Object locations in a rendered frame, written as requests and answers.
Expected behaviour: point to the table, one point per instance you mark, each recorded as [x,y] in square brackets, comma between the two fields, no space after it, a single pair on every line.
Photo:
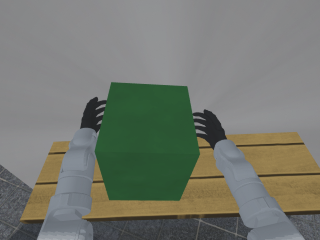
[281,160]

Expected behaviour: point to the carton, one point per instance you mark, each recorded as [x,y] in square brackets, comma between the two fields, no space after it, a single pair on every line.
[147,145]

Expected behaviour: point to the left robot hand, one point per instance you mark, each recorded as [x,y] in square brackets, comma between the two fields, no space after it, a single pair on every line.
[89,119]

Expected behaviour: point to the right robot forearm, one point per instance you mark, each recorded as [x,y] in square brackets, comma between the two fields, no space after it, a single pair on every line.
[256,207]

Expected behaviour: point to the right robot hand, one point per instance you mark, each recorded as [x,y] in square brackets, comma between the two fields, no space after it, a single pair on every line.
[214,131]

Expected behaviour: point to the right robot upper arm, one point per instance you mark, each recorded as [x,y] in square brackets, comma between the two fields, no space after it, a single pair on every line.
[277,231]

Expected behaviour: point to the left robot forearm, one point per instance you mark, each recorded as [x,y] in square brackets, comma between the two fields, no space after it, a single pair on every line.
[72,198]

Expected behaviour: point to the left robot upper arm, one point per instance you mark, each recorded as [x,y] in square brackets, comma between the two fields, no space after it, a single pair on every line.
[79,229]

